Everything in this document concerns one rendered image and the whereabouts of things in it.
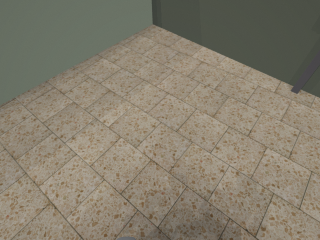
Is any panel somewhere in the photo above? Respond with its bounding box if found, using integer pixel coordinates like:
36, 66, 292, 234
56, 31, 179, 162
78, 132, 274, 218
291, 50, 320, 94

